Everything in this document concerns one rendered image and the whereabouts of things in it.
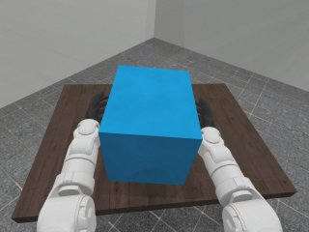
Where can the robot left hand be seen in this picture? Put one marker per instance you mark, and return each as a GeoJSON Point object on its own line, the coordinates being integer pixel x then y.
{"type": "Point", "coordinates": [94, 109]}

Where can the robot right hand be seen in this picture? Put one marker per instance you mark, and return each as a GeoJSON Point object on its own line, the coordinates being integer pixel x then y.
{"type": "Point", "coordinates": [206, 118]}

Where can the robot right forearm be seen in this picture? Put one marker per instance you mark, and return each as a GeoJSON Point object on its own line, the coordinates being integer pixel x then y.
{"type": "Point", "coordinates": [231, 185]}

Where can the robot left forearm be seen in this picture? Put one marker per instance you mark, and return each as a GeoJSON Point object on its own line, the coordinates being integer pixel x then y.
{"type": "Point", "coordinates": [77, 175]}

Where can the left robot upper arm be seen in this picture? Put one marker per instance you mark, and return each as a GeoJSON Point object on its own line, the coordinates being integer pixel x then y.
{"type": "Point", "coordinates": [72, 213]}

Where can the table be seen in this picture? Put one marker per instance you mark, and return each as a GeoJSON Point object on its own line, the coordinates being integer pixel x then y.
{"type": "Point", "coordinates": [255, 160]}

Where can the carton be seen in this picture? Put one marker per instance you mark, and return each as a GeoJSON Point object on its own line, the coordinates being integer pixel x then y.
{"type": "Point", "coordinates": [150, 130]}

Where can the right robot upper arm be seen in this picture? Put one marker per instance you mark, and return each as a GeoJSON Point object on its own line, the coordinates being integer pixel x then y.
{"type": "Point", "coordinates": [250, 216]}

